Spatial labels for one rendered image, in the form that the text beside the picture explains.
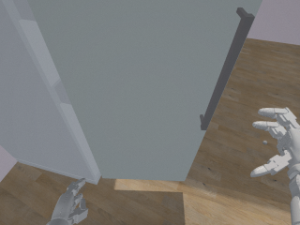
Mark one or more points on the robot left hand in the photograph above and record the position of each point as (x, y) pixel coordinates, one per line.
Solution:
(66, 204)

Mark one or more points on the robot right hand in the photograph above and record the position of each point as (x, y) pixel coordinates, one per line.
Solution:
(288, 138)

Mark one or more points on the robot right forearm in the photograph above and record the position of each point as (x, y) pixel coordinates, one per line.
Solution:
(294, 186)

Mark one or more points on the fridge door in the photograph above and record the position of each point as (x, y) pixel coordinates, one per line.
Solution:
(138, 75)

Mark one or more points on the handle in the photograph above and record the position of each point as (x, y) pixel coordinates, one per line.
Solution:
(233, 53)

